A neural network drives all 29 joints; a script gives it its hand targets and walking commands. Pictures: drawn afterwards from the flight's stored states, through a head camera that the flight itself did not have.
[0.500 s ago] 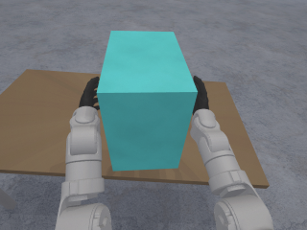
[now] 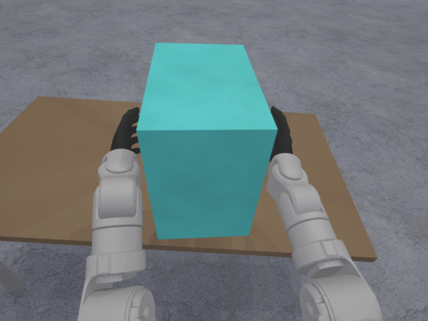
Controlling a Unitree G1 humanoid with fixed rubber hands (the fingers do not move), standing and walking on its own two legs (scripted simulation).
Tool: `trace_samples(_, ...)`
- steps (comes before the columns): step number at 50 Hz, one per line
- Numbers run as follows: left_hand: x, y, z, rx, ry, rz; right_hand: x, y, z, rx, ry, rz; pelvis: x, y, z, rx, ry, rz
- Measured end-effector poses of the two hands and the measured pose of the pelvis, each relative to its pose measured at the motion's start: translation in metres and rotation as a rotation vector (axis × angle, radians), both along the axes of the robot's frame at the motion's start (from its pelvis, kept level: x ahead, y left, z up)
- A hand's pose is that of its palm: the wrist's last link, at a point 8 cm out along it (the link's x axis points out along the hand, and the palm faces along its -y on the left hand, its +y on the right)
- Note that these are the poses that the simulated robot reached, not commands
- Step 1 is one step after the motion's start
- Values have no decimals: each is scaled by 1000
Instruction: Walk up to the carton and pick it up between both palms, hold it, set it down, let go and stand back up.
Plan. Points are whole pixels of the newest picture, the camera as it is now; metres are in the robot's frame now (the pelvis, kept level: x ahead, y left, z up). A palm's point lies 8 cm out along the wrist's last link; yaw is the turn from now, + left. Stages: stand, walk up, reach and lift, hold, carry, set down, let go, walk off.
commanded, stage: hold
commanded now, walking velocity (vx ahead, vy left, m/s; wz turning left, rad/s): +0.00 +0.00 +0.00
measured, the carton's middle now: (201, 138) +0.44 -0.01 +0.13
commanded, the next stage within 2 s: set down in 0.44 s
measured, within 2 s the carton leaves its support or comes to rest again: neither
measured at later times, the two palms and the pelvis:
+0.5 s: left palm (121, 153) +0.35 +0.14 +0.18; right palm (278, 148) +0.35 -0.14 +0.17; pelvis -0.01 -0.01 +0.00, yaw +0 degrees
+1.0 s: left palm (125, 166) +0.38 +0.15 +0.12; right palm (267, 157) +0.38 -0.13 +0.13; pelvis +0.02 -0.01 +0.00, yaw +0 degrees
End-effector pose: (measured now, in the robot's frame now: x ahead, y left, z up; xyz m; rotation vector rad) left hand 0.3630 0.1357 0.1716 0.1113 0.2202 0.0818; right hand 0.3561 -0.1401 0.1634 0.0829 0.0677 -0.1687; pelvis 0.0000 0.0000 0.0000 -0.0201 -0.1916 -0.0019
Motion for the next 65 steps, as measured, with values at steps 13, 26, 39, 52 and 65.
trace_samples(13,-3,-1,1,-11,1,8,-2,-1,4,-14,1,6,-4,-4,0,4,-2,-5)
trace_samples(26,-9,3,5,-19,-21,30,-1,3,11,-26,-22,28,-8,-8,0,5,-2,-5)
trace_samples(39,2,7,-8,-7,-47,0,5,7,5,-44,-87,10,-2,-10,0,12,13,1)
trace_samples(52,22,9,-58,13,-13,-14,25,9,-37,-71,-75,16,21,-6,2,0,65,5)
trace_samples(65,37,7,-65,11,-7,-28,37,7,-41,-76,-67,3,32,-1,2,-6,97,2)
